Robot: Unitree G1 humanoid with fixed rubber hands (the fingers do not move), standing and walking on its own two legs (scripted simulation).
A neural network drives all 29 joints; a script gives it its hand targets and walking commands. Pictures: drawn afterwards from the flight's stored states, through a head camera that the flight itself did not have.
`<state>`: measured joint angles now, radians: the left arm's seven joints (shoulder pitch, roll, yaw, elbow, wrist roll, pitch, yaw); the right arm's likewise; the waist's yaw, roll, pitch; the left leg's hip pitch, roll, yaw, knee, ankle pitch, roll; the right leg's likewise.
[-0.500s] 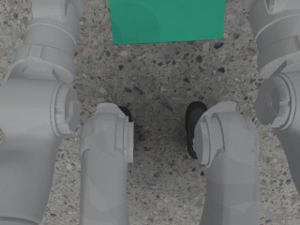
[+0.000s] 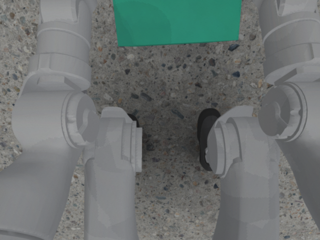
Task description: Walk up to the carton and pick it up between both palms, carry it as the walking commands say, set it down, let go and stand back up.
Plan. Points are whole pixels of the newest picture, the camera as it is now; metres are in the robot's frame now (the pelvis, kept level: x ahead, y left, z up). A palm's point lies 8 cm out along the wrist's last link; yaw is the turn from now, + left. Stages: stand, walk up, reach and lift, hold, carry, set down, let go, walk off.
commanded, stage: reach and lift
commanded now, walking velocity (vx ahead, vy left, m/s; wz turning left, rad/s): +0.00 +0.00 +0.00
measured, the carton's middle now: out of the picture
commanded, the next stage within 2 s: none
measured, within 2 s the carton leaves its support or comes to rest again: leaves its support in 0.58 s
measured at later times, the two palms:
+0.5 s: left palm out of the picture +0.56 +0.14 -0.17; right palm out of the picture +0.56 -0.15 -0.17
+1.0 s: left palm out of the picture +0.56 +0.14 -0.10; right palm out of the picture +0.56 -0.14 -0.10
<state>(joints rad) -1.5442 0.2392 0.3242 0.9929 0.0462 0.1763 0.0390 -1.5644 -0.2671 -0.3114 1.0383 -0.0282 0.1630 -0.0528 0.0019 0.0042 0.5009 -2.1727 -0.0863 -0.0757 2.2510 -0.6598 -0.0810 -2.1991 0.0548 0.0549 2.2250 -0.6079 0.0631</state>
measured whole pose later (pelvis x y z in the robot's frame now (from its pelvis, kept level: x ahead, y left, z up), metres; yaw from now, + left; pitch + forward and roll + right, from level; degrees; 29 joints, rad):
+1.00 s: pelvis +0.00 +0.00 +0.03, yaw +0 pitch +42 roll +0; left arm -1.44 0.15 0.36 0.84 0.09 0.31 0.15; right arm -1.45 -0.18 -0.35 0.86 -0.09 0.32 -0.13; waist -0.01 0.01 0.23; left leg -2.23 -0.08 -0.06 2.10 -0.59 -0.07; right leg -2.25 0.05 0.07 2.08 -0.55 0.07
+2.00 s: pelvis -0.01 +0.00 +0.12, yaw +0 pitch +44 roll +1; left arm -1.21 0.00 0.48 0.68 0.24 0.39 0.12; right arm -1.21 -0.01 -0.46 0.68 -0.24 0.40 -0.12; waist -0.01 0.00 -0.04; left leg -2.04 -0.07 -0.06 1.79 -0.52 -0.06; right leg -2.06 0.05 0.07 1.77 -0.48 0.06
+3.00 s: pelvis +0.02 +0.00 +0.23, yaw +0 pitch +37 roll +1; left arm -0.92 -0.12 0.49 0.63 0.30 0.39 0.12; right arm -0.92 0.12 -0.49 0.62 -0.31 0.40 -0.11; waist 0.00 0.00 -0.17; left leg -1.61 -0.05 -0.06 1.42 -0.46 -0.04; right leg -1.63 0.03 0.08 1.41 -0.43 0.04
